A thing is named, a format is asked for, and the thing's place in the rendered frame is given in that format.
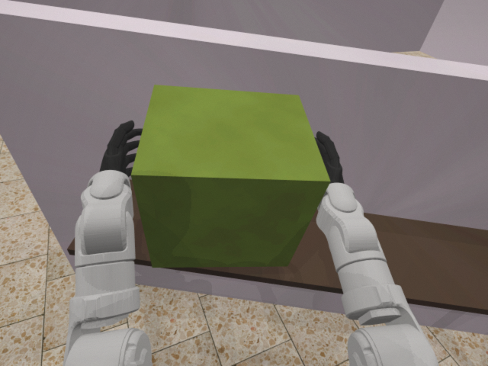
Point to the right robot upper arm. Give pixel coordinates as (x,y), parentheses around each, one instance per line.
(393,345)

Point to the left robot upper arm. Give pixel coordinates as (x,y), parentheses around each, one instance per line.
(122,347)

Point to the carton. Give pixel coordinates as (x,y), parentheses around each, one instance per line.
(226,178)

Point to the robot right hand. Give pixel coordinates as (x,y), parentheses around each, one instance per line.
(330,157)

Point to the robot left hand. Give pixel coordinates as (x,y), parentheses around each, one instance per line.
(115,156)

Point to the right robot forearm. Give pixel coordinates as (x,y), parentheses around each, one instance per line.
(369,293)

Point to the table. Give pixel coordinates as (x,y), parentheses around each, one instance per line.
(436,265)

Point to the left robot forearm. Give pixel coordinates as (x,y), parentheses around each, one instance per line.
(105,291)

